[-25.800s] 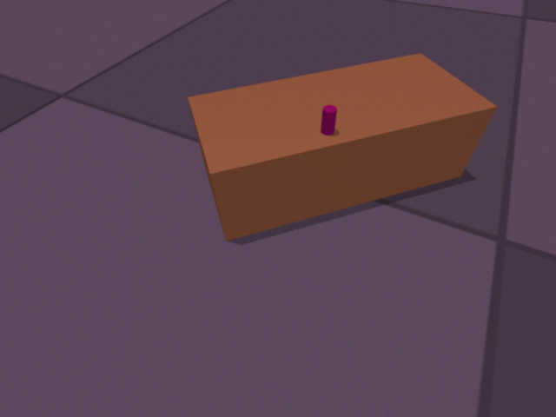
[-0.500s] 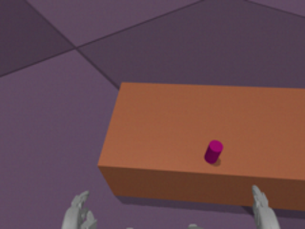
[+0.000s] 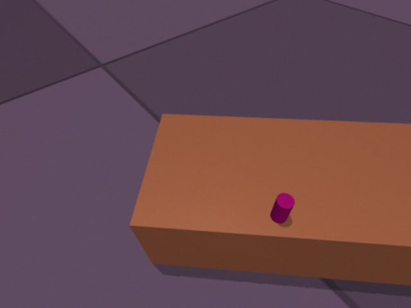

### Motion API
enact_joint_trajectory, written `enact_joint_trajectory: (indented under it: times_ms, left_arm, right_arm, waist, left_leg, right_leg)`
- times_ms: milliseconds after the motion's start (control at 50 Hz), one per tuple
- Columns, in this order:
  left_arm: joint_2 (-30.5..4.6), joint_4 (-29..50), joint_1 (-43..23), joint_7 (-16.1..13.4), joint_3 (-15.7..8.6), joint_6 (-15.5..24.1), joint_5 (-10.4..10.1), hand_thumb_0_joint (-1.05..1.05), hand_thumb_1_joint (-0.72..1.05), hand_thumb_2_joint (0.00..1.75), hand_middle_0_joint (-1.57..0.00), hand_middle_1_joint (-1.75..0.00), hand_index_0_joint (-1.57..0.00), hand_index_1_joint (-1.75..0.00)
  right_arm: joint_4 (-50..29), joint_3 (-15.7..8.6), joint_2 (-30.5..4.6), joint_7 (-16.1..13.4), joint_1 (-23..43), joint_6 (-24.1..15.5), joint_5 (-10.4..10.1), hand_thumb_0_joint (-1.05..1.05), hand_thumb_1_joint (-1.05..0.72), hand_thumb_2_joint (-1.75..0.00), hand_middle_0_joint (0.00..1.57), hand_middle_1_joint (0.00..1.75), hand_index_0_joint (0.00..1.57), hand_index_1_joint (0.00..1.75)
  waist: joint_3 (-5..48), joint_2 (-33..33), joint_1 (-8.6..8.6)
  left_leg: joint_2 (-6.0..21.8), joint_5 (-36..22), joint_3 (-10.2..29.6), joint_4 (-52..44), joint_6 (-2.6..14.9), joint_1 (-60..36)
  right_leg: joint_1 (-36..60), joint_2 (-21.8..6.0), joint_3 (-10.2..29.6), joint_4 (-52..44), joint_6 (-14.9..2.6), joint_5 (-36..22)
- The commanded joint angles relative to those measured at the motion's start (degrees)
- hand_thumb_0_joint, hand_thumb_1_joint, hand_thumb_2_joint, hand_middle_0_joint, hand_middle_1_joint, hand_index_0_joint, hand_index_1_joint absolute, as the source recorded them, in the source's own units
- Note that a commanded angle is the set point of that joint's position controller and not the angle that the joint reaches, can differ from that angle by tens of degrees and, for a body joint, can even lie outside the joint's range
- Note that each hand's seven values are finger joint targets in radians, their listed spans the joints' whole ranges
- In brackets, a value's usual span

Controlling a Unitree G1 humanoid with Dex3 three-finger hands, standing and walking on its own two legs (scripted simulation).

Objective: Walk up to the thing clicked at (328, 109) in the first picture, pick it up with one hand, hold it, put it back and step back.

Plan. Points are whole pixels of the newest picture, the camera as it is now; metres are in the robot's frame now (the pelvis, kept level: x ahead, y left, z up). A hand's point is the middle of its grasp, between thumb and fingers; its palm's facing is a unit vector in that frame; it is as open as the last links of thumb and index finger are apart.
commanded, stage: stand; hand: right
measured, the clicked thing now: (281, 208) +0.46 -0.21 -0.27
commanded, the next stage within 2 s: none
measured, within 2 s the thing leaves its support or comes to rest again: neither
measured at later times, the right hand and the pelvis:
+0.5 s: hand out of the picture +0.04 -0.24 -0.12, palm faces -0.03 +0.93 -0.36, open 7.4 cm; pelvis -0.01 +0.01 +0.03, yaw +0 degrees
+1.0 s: hand out of the picture +0.06 -0.23 -0.12, palm faces -0.04 +0.94 -0.34, open 7.4 cm; pelvis +0.00 +0.01 +0.04, yaw +0 degrees
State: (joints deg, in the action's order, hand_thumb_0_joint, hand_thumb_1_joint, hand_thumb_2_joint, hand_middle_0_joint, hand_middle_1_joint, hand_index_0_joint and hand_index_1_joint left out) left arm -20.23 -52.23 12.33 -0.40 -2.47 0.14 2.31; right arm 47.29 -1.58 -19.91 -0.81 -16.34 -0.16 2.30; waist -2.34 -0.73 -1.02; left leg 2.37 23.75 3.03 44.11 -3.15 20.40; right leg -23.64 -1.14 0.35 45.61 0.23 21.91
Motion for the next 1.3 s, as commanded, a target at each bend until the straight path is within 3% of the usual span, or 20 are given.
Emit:
enact_joint_trajectory:
  times_ms: [0,80,220,280,420,480,520,640,760,840,980,1280]
  left_arm:
    - [-10.31,2.33,-3.39,-0.75,-2.22,1.95,-0.74,0.0,0.9,0.9,-0.2,-0.3,-0.2,-0.3]
    - [-10.82,-1.14,-3.24,-1.05,-1.91,1.53,-1.14,0.0,0.9,0.9,-0.2,-0.3,-0.2,-0.3]
    - [-10.19,-5.57,-4.73,-0.93,-1.19,0.78,-1.44,0.0,0.9,0.9,-0.2,-0.3,-0.2,-0.3]
    - [-10.48,-6.79,-6.24,-0.68,-1.08,0.84,-1.33,0.0,0.9,0.9,-0.2,-0.3,-0.2,-0.3]
    - [-10.1,-9.25,-6.92,-0.45,-0.81,1.3,-1.57,0.0,0.9,0.9,-0.2,-0.3,-0.2,-0.3]
    - [-10.54,-10.05,-8.08,-0.33,-0.83,1.12,-1.53,0.0,0.9,0.9,-0.2,-0.3,-0.2,-0.3]
    - [-9.99,-10.46,-7.69,-0.16,-0.54,1.0,-1.62,0.0,0.9,0.9,-0.2,-0.3,-0.2,-0.3]
    - [-10.29,-11.48,-8.32,-0.29,-0.28,1.12,-1.54,0.0,0.9,0.9,-0.2,-0.3,-0.2,-0.3]
    - [-10.71,-12.12,-8.12,-0.24,-0.08,1.14,-1.55,0.0,0.9,0.9,-0.2,-0.3,-0.2,-0.3]
    - [-11.3,-12.4,-8.04,-0.29,-0.1,1.08,-1.45,0.0,0.9,0.9,-0.2,-0.3,-0.2,-0.3]
    - [-10.6,-12.35,-7.05,-0.38,0.04,1.47,-1.74,0.0,0.9,0.9,-0.2,-0.3,-0.2,-0.3]
    - [-10.97,-11.75,-8.21,-0.38,-0.2,1.38,-1.65,0.0,0.9,0.9,-0.2,-0.3,-0.2,-0.3]
  right_arm:
    - [-0.52,-2.59,-9.73,-1.33,1.4,-2.37,-0.43,0.0,-0.9,-0.9,0.2,0.3,0.2,0.3]
    - [3.88,-2.17,-10.29,-1.62,2.01,-2.05,-0.76,0.0,-0.9,-0.9,0.2,0.3,0.2,0.3]
    - [8.84,-0.92,-10.29,-1.45,5.03,-1.43,-0.73,0.0,-0.9,-0.9,0.2,0.3,0.2,0.3]
    - [10.3,-0.74,-10.13,-1.21,5.39,-1.18,-0.78,0.0,-0.9,-0.9,0.2,0.3,0.2,0.3]
    - [12.53,-0.64,-10.55,-0.93,7.26,-1.61,-1.01,0.0,-0.9,-0.9,0.2,0.3,0.2,0.3]
    - [13.32,-0.71,-10.72,-0.88,7.59,-1.44,-0.94,0.0,-0.9,-0.9,0.2,0.3,0.2,0.3]
    - [13.83,-0.66,-11.21,-0.78,7.83,-1.5,-0.99,0.0,-0.9,-0.9,0.2,0.3,0.2,0.3]
    - [14.72,-0.68,-11.26,-0.68,8.82,-1.41,-1.17,0.0,-0.9,-0.9,0.2,0.3,0.2,0.3]
    - [15.32,-0.69,-11.73,-0.43,9.12,-1.09,-1.18,0.0,-0.9,-0.9,0.2,0.3,0.2,0.3]
    - [15.23,-0.7,-11.39,-0.26,9.21,-0.83,-1.26,0.0,-0.9,-0.9,0.2,0.3,0.2,0.3]
    - [15.1,-0.68,-11.87,-0.31,10.28,-1.27,-1.41,0.0,-0.9,-0.9,0.2,0.3,0.2,0.3]
    - [15.06,-0.69,-12.36,-0.31,10.51,-1.02,-1.55,0.0,-0.9,-0.9,0.2,0.3,0.2,0.3]
  waist:
    - [7.48,-1.61,1.12]
    - [6.41,-1.28,1.2]
    - [0.14,0.84,0.31]
    - [-1.25,-0.08,0.75]
    - [0.46,1.71,0.25]
    - [-0.48,1.19,0.44]
    - [-0.61,2.83,0.18]
    - [1.53,1.58,0.36]
    - [0.48,1.43,0.43]
    - [-0.35,-0.05,0.75]
    - [3.24,1.62,0.52]
    - [3.24,0.62,0.94]
  left_leg:
    - [1.8,-17.43,1.14,-7.57,5.57,-4.11]
    - [2.2,-19.96,1.02,-9.83,5.06,-5.61]
    - [3.1,-12.84,2.34,-18.69,4.35,-4.98]
    - [2.65,-8.55,1.59,-20.64,4.19,-5.57]
    - [3.74,-11.67,2.28,-24.22,3.96,-7.14]
    - [3.47,-8.85,2.16,-25.64,3.71,-6.75]
    - [4.07,-7.44,3.03,-27.02,3.88,-5.86]
    - [4.14,-12.26,2.57,-26.48,3.85,-8.89]
    - [4.04,-10.41,2.6,-27.25,3.93,-8.4]
    - [3.43,-8.89,2.26,-26.91,3.93,-9.03]
    - [4.42,-18.53,2.06,-25.95,4.07,-11.6]
    - [4.59,-19.96,1.54,-26.45,3.81,-12.31]
  right_leg:
    - [7.74,-4.64,6.77,-11.3,-4.19,-17.38]
    - [10.25,-5.07,6.49,-13.73,-3.99,-20.93]
    - [11.7,-3.94,5.22,-20.87,-2.48,-10.59]
    - [11.72,-4.66,6.62,-24.93,-2.31,-4.73]
    - [16.42,-4.43,4.61,-25.44,-1.41,-11.57]
    - [15.98,-4.38,4.67,-26.48,-1.17,-8.55]
    - [17.07,-4.19,4.04,-25.87,-1.04,-9.8]
    - [17.61,-5.09,4.23,-26.7,-0.91,-12.67]
    - [17.41,-5.05,3.91,-27.35,-0.58,-11.55]
    - [15.36,-5.0,4.21,-28.57,-0.61,-7.83]
    - [18.8,-5.89,3.8,-26.85,-0.62,-19.49]
    - [19.23,-6.21,3.44,-27.71,-0.35,-20.26]
